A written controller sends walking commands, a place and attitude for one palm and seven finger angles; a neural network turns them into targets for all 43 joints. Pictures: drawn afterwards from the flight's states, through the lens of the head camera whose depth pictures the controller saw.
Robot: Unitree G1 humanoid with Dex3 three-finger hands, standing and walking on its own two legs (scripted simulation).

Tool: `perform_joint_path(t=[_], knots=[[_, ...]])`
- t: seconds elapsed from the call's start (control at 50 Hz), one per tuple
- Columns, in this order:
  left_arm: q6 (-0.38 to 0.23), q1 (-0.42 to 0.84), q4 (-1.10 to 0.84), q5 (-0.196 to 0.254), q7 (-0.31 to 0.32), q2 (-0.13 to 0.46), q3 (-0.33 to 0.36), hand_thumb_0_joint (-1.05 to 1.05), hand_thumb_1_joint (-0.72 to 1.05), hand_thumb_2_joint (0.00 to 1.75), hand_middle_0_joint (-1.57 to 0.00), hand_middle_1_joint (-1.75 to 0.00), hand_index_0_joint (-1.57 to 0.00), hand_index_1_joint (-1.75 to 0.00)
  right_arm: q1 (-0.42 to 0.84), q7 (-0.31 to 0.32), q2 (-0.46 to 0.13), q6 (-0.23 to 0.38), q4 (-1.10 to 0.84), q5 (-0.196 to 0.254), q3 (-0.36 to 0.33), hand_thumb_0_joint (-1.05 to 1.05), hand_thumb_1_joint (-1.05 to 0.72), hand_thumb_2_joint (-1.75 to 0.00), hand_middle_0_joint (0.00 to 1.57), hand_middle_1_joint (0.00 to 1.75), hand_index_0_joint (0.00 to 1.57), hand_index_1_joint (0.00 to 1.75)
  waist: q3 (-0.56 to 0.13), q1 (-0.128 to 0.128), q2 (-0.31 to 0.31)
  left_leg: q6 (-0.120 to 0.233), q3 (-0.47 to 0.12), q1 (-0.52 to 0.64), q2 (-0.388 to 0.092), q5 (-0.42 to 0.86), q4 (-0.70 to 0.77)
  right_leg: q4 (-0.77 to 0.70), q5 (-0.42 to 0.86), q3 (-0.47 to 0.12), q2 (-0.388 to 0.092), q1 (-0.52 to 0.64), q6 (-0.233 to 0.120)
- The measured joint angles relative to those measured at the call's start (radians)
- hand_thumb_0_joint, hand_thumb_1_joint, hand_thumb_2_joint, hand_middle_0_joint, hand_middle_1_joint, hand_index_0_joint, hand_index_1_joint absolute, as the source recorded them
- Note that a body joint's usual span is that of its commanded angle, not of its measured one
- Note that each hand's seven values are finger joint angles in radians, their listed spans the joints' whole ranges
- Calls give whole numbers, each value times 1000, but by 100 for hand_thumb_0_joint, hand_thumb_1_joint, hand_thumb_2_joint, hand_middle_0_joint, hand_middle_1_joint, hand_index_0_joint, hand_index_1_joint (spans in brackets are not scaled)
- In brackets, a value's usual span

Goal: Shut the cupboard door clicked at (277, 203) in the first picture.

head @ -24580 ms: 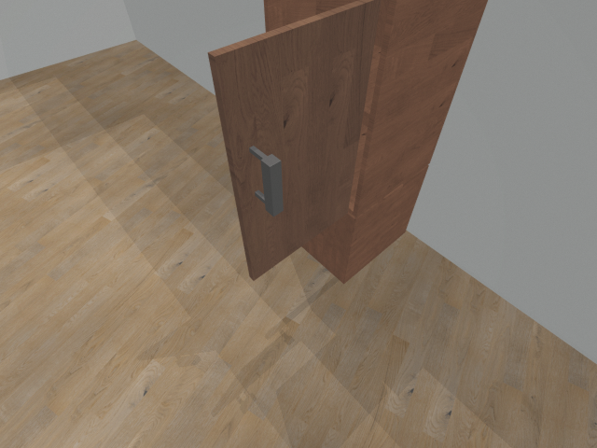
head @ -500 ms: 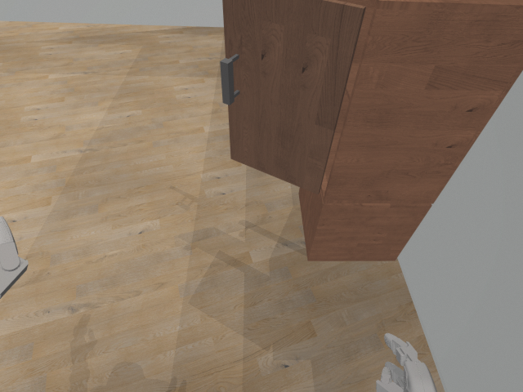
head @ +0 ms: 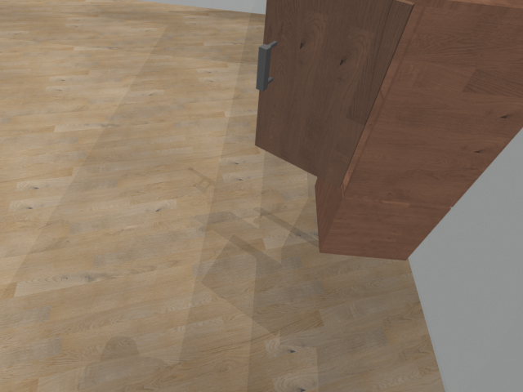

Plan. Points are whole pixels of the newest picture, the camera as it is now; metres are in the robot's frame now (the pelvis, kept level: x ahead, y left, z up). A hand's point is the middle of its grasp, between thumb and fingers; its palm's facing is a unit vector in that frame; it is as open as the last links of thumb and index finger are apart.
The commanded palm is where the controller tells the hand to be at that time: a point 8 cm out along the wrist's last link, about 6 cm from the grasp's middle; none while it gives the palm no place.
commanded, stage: let the arm hang, fingers relaxed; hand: left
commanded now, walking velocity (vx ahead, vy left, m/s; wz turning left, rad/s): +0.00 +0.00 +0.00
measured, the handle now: (267, 65) +0.97 +0.05 +0.01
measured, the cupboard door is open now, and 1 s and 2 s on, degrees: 60 60 60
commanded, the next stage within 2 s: look to check the result in 0.68 s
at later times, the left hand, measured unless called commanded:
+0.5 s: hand out of the picture -0.05 +0.18 -0.17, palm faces +0.01 -0.99 -0.15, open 7.4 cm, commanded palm none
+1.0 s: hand out of the picture -0.06 +0.19 -0.17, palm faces +0.00 -0.98 -0.18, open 7.4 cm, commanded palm none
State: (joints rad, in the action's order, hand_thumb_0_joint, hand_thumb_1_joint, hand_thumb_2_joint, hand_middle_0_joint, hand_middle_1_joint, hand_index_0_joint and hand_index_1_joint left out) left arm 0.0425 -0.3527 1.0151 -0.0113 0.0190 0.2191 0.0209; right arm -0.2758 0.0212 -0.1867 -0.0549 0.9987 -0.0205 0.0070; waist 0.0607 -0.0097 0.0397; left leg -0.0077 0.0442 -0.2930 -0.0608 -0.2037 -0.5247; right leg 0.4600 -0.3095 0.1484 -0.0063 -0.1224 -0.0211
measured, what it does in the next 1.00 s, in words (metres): stands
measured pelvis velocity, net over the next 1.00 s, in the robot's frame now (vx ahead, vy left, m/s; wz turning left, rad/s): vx -0.02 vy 0.02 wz -0.05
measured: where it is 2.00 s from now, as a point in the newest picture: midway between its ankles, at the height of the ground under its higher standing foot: outside the picture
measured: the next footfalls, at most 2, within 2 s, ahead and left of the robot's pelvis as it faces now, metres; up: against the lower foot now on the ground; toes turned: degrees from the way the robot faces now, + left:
right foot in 2.00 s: +0.05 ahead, -0.14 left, +0.00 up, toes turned +19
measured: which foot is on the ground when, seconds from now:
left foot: down 0.00-1.00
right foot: down 0.00-1.00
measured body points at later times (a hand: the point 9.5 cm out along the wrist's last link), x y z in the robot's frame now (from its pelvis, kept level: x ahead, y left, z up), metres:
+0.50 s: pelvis -0.02 +0.03 +0.00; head -0.03 +0.03 +0.45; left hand -0.05 +0.23 -0.16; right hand -0.06 -0.17 -0.16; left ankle +0.05 +0.12 -0.74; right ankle -0.03 -0.10 -0.74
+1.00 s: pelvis -0.02 +0.02 +0.00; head -0.01 +0.02 +0.45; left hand -0.05 +0.24 -0.16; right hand -0.06 -0.19 -0.16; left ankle +0.05 +0.12 -0.74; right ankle -0.04 -0.10 -0.74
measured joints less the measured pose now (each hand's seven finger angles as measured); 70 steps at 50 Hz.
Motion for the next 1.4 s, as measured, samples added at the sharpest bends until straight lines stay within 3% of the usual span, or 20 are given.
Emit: perform_joint_path(t=[0.2,0.54,1.0,1.4], knots=[[-17,-65,156,1,6,-38,-14,0,92,90,-20,-29,-20,-30,-59,9,48,16,113,12,-6,0,-90,-90,20,30,20,30,-7,7,-45,27,39,42,22,47,82,-56,51,-33,-22,17,24],[-41,-8,125,-6,19,-125,-15,0,91,90,-20,-29,-20,-30,-70,9,99,29,134,8,-16,0,-90,-90,20,30,20,30,-63,22,-44,42,66,39,36,64,95,-17,49,-58,-41,-18,36],[-40,-19,140,-4,20,-90,-5,0,91,90,-20,-29,-20,-30,-61,11,64,32,132,9,-22,0,-91,-90,20,30,20,30,-31,21,-49,31,68,35,22,61,93,-21,50,-63,-27,-23,27],[-46,37,124,-1,19,-100,-10,0,91,90,-20,-29,-20,-30,-22,10,69,37,131,10,-16,0,-91,-90,20,30,20,30,-22,23,-45,17,58,53,17,46,96,-34,35,-54,-20,2,18]])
